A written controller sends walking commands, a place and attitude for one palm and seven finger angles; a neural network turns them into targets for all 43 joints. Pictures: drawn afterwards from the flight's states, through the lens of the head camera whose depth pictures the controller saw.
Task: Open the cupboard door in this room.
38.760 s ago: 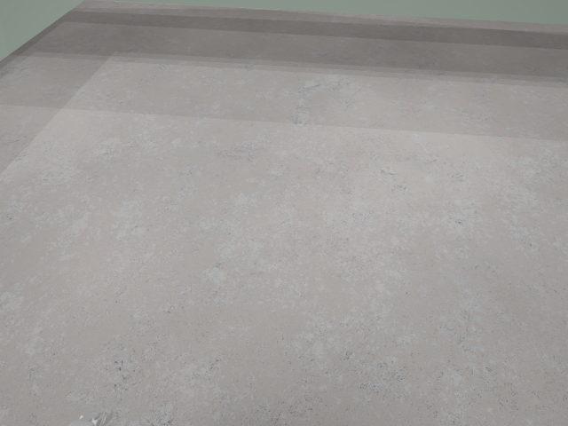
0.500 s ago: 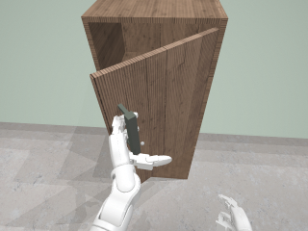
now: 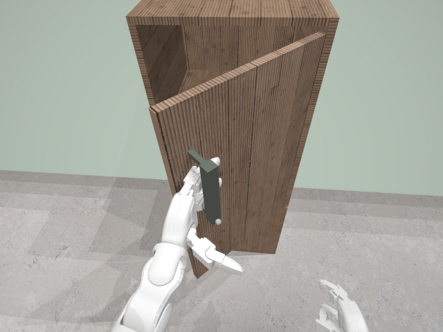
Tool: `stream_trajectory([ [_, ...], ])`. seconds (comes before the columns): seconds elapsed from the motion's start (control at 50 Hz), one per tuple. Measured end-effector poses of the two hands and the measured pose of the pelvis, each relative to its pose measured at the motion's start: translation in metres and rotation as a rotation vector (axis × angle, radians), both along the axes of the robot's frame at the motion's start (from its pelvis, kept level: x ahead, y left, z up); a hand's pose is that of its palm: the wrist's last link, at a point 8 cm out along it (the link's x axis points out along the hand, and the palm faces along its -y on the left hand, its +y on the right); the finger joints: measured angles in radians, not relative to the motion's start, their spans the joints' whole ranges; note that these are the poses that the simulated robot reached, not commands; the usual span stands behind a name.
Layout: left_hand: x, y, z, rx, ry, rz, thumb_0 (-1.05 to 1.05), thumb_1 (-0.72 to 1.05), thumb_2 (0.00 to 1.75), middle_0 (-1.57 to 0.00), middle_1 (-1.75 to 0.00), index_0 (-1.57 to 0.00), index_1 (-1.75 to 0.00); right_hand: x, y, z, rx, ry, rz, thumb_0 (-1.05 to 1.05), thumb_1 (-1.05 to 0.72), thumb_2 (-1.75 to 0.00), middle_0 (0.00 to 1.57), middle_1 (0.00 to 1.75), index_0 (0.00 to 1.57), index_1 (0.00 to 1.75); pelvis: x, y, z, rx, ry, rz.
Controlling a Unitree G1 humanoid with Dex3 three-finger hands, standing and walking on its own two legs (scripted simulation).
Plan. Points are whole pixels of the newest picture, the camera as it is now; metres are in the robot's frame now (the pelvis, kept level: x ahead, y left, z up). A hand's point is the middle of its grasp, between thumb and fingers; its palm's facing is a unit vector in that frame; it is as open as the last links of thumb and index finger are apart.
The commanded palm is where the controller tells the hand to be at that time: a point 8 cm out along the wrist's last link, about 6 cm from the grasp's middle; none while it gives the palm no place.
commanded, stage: slide the hand sideways off the handle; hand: left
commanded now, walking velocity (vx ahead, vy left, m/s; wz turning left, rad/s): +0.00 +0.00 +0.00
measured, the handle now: (204, 188) +0.34 +0.06 +0.10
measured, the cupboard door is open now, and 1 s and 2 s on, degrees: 46 45 45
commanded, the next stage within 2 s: draw the hand back to the body in 1.00 s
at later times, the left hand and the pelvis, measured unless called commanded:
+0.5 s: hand (204, 236) +0.25 +0.05 +0.10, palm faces -0.08 -1.00 +0.00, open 16.1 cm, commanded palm +0.21 +0.12 +0.10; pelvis +0.01 -0.01 +0.01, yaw -2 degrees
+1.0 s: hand (158, 263) +0.20 +0.11 +0.09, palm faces -0.01 -1.00 -0.03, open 16.3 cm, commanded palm +0.18 +0.16 +0.10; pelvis +0.02 -0.01 -0.01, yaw +0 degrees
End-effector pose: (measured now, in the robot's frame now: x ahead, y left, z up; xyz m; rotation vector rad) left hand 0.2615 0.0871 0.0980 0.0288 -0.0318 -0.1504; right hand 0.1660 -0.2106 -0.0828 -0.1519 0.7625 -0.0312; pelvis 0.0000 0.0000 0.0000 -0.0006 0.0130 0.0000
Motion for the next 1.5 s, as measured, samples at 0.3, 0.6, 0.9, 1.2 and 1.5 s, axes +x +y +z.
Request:
stream_trajectory([
  [0.3, -0.014, -0.001, 0.001, -0.029, 0.022, 0.038, -0.01, -0.5, 0.3, -0.17, -0.31, -0.17, -0.31, -0.009, -0.008, 0.012, 0.011, -0.05, -0.033, 0.02, -0.91, -0.89, 0.2, 0.29, 0.2, 0.3, -0.001, -0.007, 0.005, 0.01, -0.018, -0.039],
  [0.6, -0.037, 0.029, -0.002, -0.023, 0.044, 0.078, -0.01, -0.5, 0.3, -0.2, -0.32, -0.2, -0.32, 0.018, -0.018, 0.021, -0.011, -0.116, -0.017, 0.02, -0.91, -0.89, 0.2, 0.29, 0.2, 0.3, 0.012, -0.014, 0.004, 0.008, 0.003, -0.03],
  [0.9, -0.067, 0.071, -0.005, 0.0, 0.054, 0.143, -0.01, -0.5, 0.3, -0.17, -0.31, -0.17, -0.31, 0.023, -0.019, 0.015, -0.02, -0.153, -0.007, 0.02, -0.91, -0.89, 0.2, 0.3, 0.2, 0.3, 0.021, -0.013, -0.004, 0.002, 0.042, -0.015],
  [1.2, -0.076, 0.078, -0.004, 0.002, 0.021, 0.096, -0.01, -0.51, 0.3, -0.15, -0.3, -0.15, -0.3, 0.018, -0.009, 0.01, -0.024, -0.202, -0.008, 0.02, -0.91, -0.89, 0.2, 0.3, 0.21, 0.3, 0.014, -0.003, -0.014, -0.006, 0.061, -0.007],
  [1.5, -0.076, 0.12, 0.019, 0.03, 0.017, 0.136, -0.01, -0.5, 0.3, -0.15, -0.3, -0.15, -0.3, 0.022, -0.001, 0.022, -0.031, -0.232, -0.01, 0.02, -0.91, -0.89, 0.2, 0.3, 0.21, 0.3, 0.018, 0.004, -0.005, -0.019, 0.025, -0.004],
])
